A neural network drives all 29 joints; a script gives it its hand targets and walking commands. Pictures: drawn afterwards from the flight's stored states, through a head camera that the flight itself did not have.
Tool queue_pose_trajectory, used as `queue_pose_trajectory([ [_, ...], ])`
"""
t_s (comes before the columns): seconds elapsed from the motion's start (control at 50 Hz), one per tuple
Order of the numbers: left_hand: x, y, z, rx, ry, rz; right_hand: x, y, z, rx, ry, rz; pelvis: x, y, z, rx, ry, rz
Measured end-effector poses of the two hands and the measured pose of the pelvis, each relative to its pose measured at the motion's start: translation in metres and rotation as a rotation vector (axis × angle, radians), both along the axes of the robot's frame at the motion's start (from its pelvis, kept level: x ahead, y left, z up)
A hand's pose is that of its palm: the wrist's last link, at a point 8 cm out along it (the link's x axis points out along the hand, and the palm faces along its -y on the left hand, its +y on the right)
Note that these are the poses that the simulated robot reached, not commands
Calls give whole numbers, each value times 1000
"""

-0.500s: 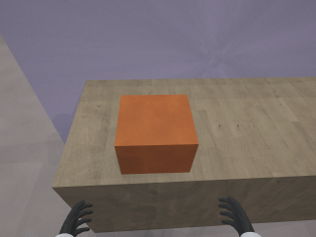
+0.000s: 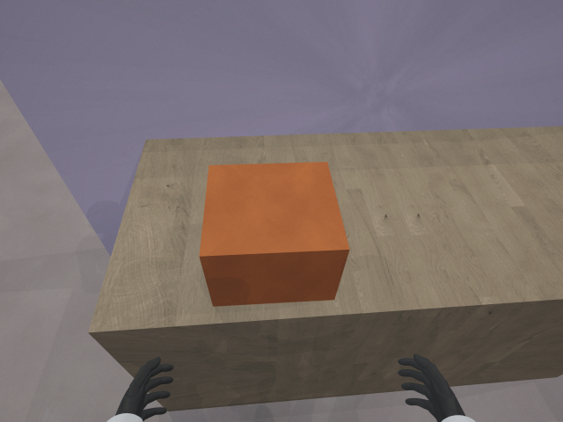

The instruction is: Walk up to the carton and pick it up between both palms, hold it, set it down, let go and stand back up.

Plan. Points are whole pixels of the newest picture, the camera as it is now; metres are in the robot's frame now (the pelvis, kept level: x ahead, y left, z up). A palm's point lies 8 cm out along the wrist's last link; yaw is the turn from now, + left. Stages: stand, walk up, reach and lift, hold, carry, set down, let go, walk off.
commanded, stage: let go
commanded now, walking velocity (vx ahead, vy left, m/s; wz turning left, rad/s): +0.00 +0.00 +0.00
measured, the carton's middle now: (271, 232) +0.46 +0.02 -0.05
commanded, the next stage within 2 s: stand in 0.14 s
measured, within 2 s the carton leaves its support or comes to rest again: neither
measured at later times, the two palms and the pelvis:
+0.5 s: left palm out of the picture +0.03 +0.26 -0.12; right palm out of the picture +0.07 -0.23 -0.13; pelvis +0.01 +0.00 -0.01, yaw +7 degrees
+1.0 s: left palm out of the picture -0.08 +0.20 -0.15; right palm out of the picture +0.01 -0.21 -0.15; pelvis +0.00 +0.00 -0.01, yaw +10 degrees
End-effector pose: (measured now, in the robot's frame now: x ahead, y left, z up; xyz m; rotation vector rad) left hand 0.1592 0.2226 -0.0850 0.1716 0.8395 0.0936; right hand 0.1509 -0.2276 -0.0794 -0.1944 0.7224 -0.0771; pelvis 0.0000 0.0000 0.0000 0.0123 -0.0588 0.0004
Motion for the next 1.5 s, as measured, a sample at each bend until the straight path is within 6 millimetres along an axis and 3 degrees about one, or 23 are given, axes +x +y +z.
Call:
queue_pose_trajectory([
  [0.18,-1,4,0,6,-6,-1,-3,3,-3,-4,13,-1,1,2,-1,-2,13,6],
  [0.26,-14,18,-4,28,-14,30,-25,-2,-25,-30,202,3,3,3,-4,-14,37,43],
  [0.38,-66,39,-21,53,91,146,-59,-5,-47,-27,372,-1,6,3,-8,-23,42,86],
  [0.48,-118,42,-36,53,218,221,-77,-5,-54,-31,442,0,6,3,-8,-27,37,112],
  [0.64,-186,26,-53,9,391,302,-96,-1,-59,-41,521,-4,3,3,-6,-28,27,141],
  [0.8,-227,1,-62,-45,510,336,-116,7,-65,-31,596,-11,1,3,-5,-27,20,159],
  [0.94,-241,-18,-68,-84,571,342,-134,16,-70,-12,658,-11,1,1,-5,-26,18,169],
  [1.14,-246,-35,-71,-111,621,348,-150,23,-75,9,718,-20,5,-2,-6,-21,16,176],
  [1.38,-248,-54,-72,-126,674,345,-153,22,-78,13,774,-17,11,-10,-7,-21,26,183],
  [1.5,-247,-60,-72,-126,683,350,-143,22,-79,8,772,0,16,-13,-8,-19,22,181],
])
